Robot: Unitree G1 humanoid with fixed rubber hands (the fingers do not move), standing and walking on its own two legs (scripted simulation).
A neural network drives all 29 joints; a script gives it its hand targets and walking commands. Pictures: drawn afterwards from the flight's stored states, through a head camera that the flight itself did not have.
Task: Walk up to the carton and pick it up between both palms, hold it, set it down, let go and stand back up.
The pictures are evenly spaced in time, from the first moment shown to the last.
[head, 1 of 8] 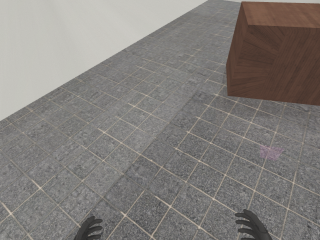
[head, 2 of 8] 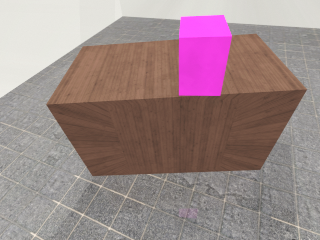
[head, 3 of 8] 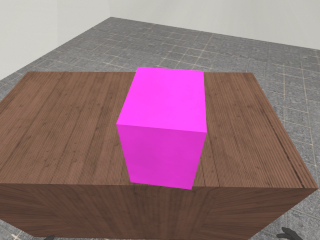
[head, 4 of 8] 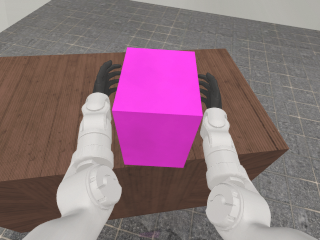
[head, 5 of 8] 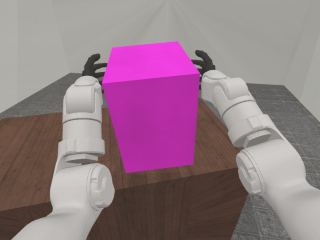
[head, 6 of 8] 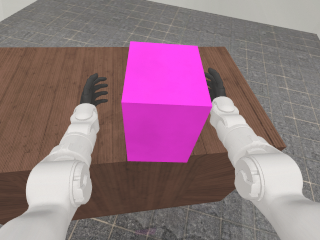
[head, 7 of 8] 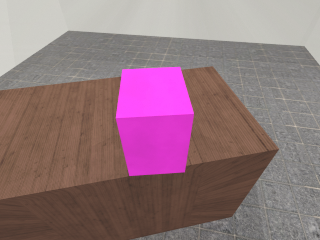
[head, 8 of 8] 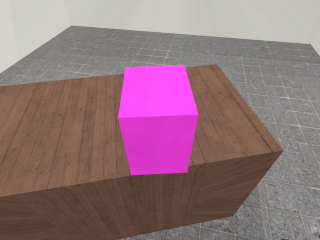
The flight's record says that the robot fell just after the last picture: no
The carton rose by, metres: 0.22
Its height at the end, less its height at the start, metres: +0.00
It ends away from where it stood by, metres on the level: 0.02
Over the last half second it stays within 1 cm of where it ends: yes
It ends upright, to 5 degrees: yes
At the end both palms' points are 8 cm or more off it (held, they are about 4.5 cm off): yes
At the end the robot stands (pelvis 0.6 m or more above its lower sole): yes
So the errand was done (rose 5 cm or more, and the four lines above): yes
